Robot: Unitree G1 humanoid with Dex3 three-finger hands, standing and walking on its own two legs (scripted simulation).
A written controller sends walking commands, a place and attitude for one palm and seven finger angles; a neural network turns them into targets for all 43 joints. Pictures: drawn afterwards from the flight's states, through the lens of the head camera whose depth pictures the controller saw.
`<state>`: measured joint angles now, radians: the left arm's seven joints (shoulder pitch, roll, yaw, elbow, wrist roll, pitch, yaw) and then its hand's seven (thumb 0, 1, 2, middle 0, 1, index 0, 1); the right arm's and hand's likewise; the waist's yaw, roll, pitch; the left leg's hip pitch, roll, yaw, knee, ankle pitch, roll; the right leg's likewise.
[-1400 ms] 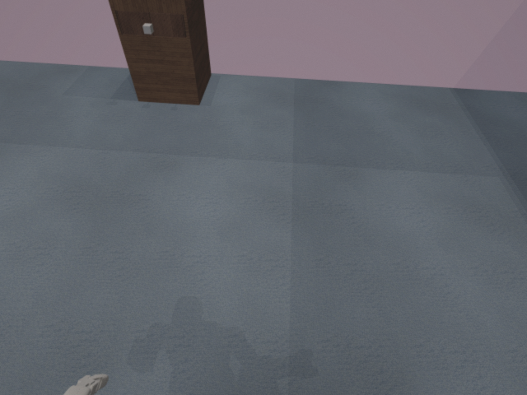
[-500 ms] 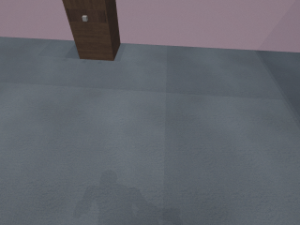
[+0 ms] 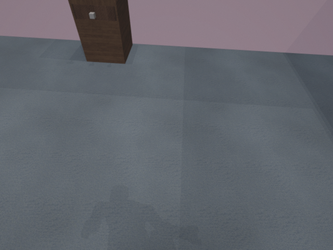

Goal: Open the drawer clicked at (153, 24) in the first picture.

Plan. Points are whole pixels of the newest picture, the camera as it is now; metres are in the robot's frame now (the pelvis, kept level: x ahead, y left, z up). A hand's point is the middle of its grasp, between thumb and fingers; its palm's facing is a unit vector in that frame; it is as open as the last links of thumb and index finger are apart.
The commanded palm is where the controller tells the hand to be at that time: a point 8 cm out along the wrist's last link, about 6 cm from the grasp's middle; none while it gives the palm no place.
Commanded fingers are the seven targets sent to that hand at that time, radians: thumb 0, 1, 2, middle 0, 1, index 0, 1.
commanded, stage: look at it before walking up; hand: left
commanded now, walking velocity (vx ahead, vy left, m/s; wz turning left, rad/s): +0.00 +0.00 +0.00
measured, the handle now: (93, 14) +2.02 +0.78 -0.26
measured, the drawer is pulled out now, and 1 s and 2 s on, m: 0.00 0.00 0.00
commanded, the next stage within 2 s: walk to a spot facing it in 0.14 s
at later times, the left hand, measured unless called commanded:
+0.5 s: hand out of the picture +0.05 +0.24 -0.18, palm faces +0.08 -0.97 -0.24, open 7.4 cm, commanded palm none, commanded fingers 0.00 0.90 0.90 -0.20 -0.30 -0.20 -0.30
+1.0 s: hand (72, 212) +0.25 +0.30 -0.17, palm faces +0.28 -0.94 -0.18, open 7.4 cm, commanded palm none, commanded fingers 0.00 0.90 0.90 -0.20 -0.30 -0.20 -0.30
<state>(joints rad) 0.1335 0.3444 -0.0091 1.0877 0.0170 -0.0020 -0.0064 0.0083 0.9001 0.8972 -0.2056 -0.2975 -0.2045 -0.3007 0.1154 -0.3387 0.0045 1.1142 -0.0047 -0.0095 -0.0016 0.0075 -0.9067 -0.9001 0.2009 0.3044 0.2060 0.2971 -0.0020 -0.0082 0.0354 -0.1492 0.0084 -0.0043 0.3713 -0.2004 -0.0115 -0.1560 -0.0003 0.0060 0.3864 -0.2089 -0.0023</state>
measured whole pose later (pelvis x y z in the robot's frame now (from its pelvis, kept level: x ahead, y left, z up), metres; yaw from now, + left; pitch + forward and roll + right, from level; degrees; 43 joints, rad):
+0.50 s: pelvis +0.03 +0.02 -0.01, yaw +6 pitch +0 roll -1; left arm 0.25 0.27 0.02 1.04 0.03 0.00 0.00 0.01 0.90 0.90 -0.20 -0.30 -0.20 -0.30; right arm 0.24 -0.26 -0.01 1.08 -0.01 0.04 0.02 0.01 -0.91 -0.90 0.20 0.30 0.20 0.30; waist 0.00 -0.02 0.00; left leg -0.33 0.03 0.03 0.78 -0.44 0.00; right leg -0.11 -0.04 -0.08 0.41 -0.30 0.01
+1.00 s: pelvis +0.20 +0.10 -0.01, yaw +19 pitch +1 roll +0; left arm 0.13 0.20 0.05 0.98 0.03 0.00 -0.02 0.01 0.90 0.90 -0.20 -0.30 -0.20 -0.30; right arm 0.43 -0.12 -0.03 1.10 -0.01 -0.07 -0.02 0.01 -0.91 -0.90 0.20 0.30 0.21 0.30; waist -0.06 -0.03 0.03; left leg 0.02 -0.08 -0.05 0.28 -0.31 0.07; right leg -0.62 -0.12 -0.04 0.88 -0.19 0.08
